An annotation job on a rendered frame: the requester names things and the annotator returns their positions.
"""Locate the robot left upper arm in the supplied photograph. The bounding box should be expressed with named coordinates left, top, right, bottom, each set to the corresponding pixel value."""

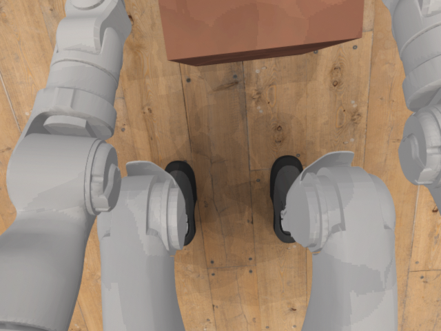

left=0, top=133, right=121, bottom=331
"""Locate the left robot thigh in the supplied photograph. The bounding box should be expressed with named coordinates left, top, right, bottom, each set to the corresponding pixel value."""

left=99, top=175, right=185, bottom=331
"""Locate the robot right upper arm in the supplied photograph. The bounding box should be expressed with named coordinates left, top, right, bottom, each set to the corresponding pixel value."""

left=398, top=103, right=441, bottom=216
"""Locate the right robot forearm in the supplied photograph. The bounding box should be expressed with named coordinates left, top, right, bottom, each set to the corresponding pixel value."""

left=382, top=0, right=441, bottom=112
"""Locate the left robot forearm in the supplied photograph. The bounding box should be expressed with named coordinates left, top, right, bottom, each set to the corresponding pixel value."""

left=6, top=0, right=132, bottom=204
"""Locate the robot left foot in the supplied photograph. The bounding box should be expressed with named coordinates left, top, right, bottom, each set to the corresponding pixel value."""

left=165, top=161, right=197, bottom=246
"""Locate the carton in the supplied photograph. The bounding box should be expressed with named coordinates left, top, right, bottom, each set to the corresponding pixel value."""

left=158, top=0, right=364, bottom=66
